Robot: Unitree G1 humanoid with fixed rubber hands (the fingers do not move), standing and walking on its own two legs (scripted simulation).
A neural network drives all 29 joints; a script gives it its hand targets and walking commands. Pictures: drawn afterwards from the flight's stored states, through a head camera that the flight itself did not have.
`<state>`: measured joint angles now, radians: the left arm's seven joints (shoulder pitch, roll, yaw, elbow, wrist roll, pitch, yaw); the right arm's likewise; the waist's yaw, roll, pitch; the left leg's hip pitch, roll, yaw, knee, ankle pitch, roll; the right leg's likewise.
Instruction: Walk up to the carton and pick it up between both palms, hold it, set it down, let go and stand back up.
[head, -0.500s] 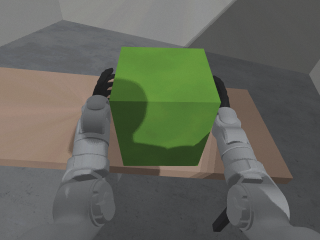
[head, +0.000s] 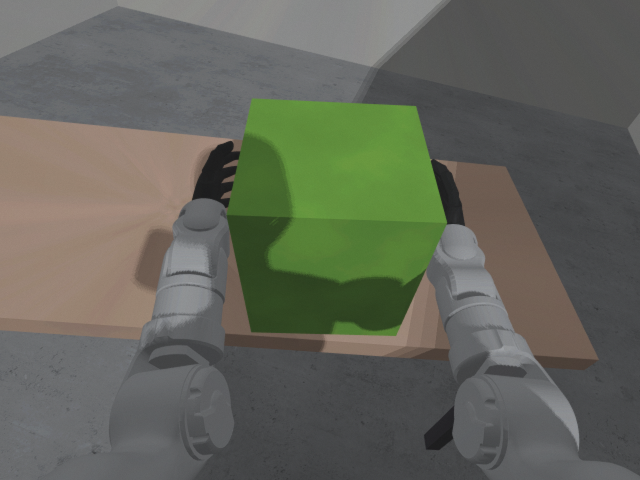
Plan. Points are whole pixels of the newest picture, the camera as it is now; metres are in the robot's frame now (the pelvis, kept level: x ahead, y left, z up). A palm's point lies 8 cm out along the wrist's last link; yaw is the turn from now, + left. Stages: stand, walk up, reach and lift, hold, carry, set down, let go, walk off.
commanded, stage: set down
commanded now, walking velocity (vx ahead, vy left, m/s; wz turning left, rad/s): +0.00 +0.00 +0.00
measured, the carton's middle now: (329, 225) +0.41 -0.02 +0.09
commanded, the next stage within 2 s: none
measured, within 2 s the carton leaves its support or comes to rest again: rests again in 1.54 s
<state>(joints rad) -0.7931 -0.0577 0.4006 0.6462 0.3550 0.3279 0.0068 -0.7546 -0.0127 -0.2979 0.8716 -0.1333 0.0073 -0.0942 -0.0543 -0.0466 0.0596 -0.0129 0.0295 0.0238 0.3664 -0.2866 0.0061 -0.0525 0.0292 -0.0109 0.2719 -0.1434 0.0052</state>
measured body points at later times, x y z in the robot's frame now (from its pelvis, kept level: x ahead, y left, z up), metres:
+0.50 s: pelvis -0.01 -0.01 +0.00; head -0.01 +0.02 +0.45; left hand +0.41 +0.12 +0.11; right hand +0.38 -0.18 +0.11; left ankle -0.05 +0.10 -0.75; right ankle +0.00 -0.13 -0.75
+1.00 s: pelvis +0.00 -0.01 +0.00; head +0.02 +0.03 +0.45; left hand +0.42 +0.12 +0.08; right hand +0.39 -0.18 +0.09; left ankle -0.05 +0.10 -0.75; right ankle +0.00 -0.13 -0.75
